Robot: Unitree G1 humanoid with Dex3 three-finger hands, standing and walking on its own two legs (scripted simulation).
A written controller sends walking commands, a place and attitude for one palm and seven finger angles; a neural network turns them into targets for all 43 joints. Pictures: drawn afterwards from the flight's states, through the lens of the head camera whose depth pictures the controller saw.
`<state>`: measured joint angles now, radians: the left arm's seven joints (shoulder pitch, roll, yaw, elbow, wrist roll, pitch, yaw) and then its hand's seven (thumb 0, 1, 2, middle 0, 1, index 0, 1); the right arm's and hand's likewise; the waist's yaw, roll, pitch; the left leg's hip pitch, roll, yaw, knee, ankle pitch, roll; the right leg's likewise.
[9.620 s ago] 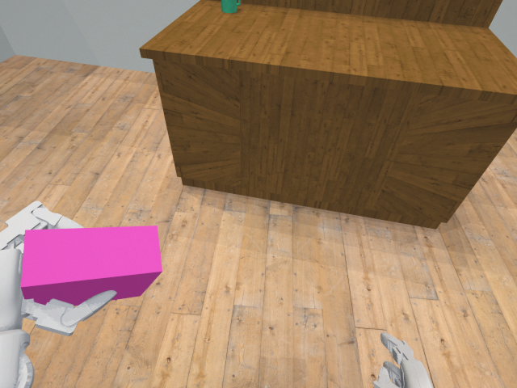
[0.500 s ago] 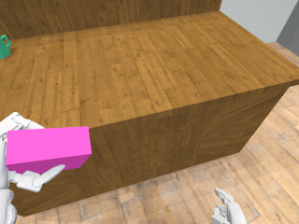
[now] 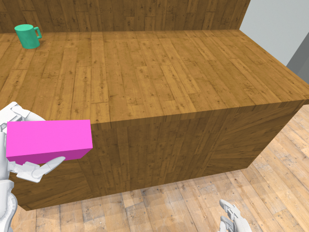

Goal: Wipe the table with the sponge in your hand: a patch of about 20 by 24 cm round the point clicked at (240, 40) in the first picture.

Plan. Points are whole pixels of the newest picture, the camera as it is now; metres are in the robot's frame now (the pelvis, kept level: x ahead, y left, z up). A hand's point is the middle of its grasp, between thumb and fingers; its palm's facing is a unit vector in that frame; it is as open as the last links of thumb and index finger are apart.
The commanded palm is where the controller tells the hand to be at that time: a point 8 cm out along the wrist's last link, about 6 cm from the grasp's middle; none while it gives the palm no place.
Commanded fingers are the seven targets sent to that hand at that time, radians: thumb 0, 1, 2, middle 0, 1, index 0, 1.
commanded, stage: come to a stop and stand still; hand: left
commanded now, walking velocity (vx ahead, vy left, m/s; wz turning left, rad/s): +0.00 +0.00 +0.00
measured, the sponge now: (63, 142) +0.23 +0.23 +0.15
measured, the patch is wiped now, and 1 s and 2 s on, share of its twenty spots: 0.00 0.00 0.00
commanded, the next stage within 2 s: look again from close up in 0.84 s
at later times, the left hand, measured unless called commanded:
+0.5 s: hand (47, 130) +0.25 +0.26 +0.17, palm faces +0.43 -0.83 -0.35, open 9.9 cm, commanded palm +0.19 +0.29 +0.18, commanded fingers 0.00 0.10 1.30 -1.20 -1.60 -1.20 -1.60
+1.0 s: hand (55, 127) +0.26 +0.26 +0.16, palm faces +0.43 -0.83 -0.36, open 9.9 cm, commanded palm +0.21 +0.28 +0.18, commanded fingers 0.00 0.10 1.30 -1.20 -1.60 -1.20 -1.60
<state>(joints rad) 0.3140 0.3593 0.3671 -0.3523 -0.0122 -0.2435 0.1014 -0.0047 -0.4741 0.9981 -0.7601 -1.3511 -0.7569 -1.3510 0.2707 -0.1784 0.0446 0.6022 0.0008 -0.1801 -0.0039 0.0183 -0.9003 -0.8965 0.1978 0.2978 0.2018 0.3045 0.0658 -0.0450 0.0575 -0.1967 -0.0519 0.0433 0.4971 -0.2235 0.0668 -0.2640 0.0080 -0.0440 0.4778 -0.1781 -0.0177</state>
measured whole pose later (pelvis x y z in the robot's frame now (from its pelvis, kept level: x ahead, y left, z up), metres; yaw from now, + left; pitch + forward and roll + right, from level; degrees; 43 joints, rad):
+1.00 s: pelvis +0.06 +0.00 +0.01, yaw +3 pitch -1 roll -1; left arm 0.41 0.35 0.33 -0.40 -0.04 -0.19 0.10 0.00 -0.48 1.00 -0.76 -1.35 -0.76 -1.35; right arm 0.20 -0.21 0.03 0.57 -0.01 -0.09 -0.04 0.02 -0.90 -0.90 0.20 0.30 0.20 0.30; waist 0.04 -0.01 0.02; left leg -0.14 -0.05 -0.01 0.40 -0.24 0.05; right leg -0.19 0.06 0.00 0.35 -0.15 -0.03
